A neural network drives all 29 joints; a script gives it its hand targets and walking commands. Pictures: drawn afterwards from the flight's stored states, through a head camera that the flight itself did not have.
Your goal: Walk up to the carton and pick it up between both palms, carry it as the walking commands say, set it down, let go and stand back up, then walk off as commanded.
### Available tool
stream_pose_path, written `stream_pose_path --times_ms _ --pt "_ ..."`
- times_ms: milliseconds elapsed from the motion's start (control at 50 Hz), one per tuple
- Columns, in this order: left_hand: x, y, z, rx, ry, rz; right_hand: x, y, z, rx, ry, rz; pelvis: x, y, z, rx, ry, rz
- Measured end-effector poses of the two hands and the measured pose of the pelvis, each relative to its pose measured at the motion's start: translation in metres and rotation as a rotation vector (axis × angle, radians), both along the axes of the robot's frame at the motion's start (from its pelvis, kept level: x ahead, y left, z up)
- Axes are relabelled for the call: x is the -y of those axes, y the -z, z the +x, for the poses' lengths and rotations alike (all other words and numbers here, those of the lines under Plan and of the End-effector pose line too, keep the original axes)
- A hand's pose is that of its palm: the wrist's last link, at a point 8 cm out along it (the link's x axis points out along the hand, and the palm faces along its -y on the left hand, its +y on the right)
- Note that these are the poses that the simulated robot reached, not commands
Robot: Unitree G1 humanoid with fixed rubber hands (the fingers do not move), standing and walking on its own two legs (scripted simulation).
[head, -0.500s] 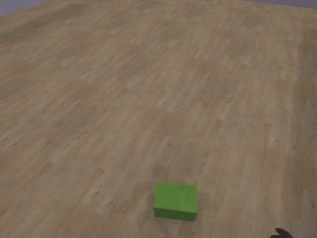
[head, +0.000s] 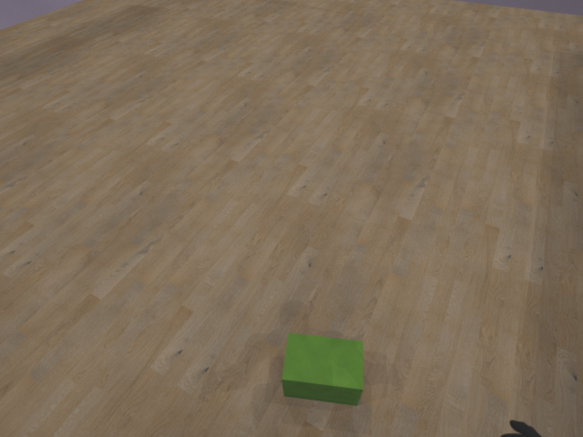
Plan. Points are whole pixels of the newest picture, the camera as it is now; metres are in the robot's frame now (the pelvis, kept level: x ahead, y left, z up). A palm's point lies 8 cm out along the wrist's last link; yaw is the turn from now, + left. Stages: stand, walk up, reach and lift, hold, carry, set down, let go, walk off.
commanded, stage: walk off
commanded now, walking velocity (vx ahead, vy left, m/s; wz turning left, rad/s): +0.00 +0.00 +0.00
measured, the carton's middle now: (322, 369) +0.45 -0.06 -0.70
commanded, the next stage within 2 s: none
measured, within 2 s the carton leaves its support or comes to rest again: rests again in 1.98 s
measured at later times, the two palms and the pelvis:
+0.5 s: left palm out of the picture +0.10 +0.19 -0.14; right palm out of the picture +0.11 -0.38 -0.14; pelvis +0.07 -0.09 -0.02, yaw -2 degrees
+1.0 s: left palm (243, 286) +0.43 +0.13 -0.14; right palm (519, 290) +0.39 -0.42 -0.13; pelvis +0.39 -0.13 -0.01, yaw -3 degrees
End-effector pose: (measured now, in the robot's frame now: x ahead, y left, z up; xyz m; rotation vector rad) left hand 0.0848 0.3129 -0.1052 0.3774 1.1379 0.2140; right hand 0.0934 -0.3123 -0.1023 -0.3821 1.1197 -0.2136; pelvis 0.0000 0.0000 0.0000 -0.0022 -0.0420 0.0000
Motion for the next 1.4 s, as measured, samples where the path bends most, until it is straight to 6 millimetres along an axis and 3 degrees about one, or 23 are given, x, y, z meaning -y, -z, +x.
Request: stream_pose_path --times_ms 140,200,260,340,400,440,500,560,640,720,820,860,900,1000,1040,1080,1140,1200,1240,1260,1300,1400 --pt "0.0 0.001 -0.001 -0.007 -0.005 -0.001 0.0 0.0 0.0 -0.007 0.003 0.002 0.0 0.0 0.0 -0.003 0.001 0.001" --pt "0.007 0.008 -0.01 -0.064 -0.008 -0.014 -0.003 0.005 -0.006 -0.027 0.018 0.02 0.002 0.001 0.005 -0.015 0.012 0.004" --pt "0.023 0.012 -0.013 -0.12 0.016 -0.037 0.002 0.011 -0.027 -0.066 0.068 0.036 0.011 0.0 0.012 -0.036 0.023 -0.001" --pt "0.055 0.011 0.011 -0.087 0.045 -0.081 0.022 0.019 -0.053 -0.134 0.131 0.044 0.031 0.001 0.026 -0.052 0.032 -0.004" --pt "0.081 0.015 0.029 -0.067 0.054 -0.096 0.046 0.029 -0.051 -0.159 0.162 0.046 0.052 0.007 0.04 -0.055 0.041 0.003" --pt "0.099 0.024 0.032 -0.064 0.046 -0.097 0.063 0.039 -0.038 -0.166 0.15 0.041 0.069 0.017 0.05 -0.056 0.04 0.003" --pt "0.126 0.033 0.015 -0.11 -0.001 -0.128 0.072 0.038 0.014 -0.113 0.092 0.055 0.087 0.017 0.066 -0.067 0.03 -0.007" --pt "0.154 0.034 -0.005 -0.184 -0.062 -0.166 0.068 0.025 0.089 0.005 0.003 0.096 0.1 0.011 0.09 -0.073 0.03 -0.01" --pt "0.185 0.031 -0.013 -0.249 -0.143 -0.21 0.061 0.007 0.188 0.122 -0.078 0.139 0.111 0.005 0.132 -0.074 0.031 -0.01" --pt "0.207 0.033 -0.003 -0.331 -0.196 -0.241 0.049 -0.004 0.283 0.217 -0.133 0.168 0.118 0.008 0.182 -0.071 0.034 -0.001" --pt "0.216 0.039 0.03 -0.461 -0.234 -0.249 0.033 -0.003 0.39 0.319 -0.172 0.176 0.118 0.022 0.255 -0.074 0.041 0.02" --pt "0.211 0.042 0.064 -0.477 -0.219 -0.239 0.04 0.003 0.403 0.321 -0.136 0.152 0.117 0.025 0.284 -0.065 0.047 0.021" --pt "0.2 0.045 0.127 -0.399 -0.171 -0.219 0.06 0.013 0.387 0.237 -0.06 0.119 0.118 0.022 0.314 -0.056 0.051 0.015" --pt "0.186 0.038 0.345 -0.071 -0.008 -0.185 0.103 0.031 0.301 -0.111 0.137 0.069 0.134 0.014 0.393 -0.037 0.05 0.016" --pt "0.197 0.03 0.43 0.037 0.061 -0.191 0.11 0.031 0.276 -0.227 0.201 0.072 0.143 0.014 0.426 -0.036 0.052 0.017" --pt "0.218 0.021 0.509 0.128 0.131 -0.212 0.113 0.031 0.267 -0.316 0.252 0.086 0.154 0.016 0.461 -0.041 0.053 0.015" --pt "0.26 0.014 0.618 0.223 0.233 -0.251 0.121 0.033 0.284 -0.391 0.312 0.112 0.176 0.024 0.515 -0.053 0.046 0.008" --pt "0.303 0.022 0.706 0.273 0.286 -0.259 0.146 0.043 0.331 -0.432 0.338 0.113 0.205 0.038 0.574 -0.066 0.035 -0.008" --pt "0.32 0.035 0.741 0.275 0.251 -0.236 0.174 0.054 0.382 -0.435 0.333 0.102 0.23 0.048 0.617 -0.065 0.043 0.008" --pt "0.324 0.041 0.746 0.242 0.227 -0.216 0.189 0.058 0.417 -0.402 0.321 0.102 0.24 0.049 0.634 -0.067 0.049 0.011" --pt "0.326 0.049 0.737 0.139 0.164 -0.18 0.216 0.059 0.502 -0.272 0.269 0.097 0.256 0.042 0.663 -0.069 0.044 0.013" --pt "0.325 0.04 0.675 -0.123 -0.04 -0.124 0.256 0.031 0.727 0.039 0.039 0.082 0.285 0.02 0.737 -0.07 0.035 0.009"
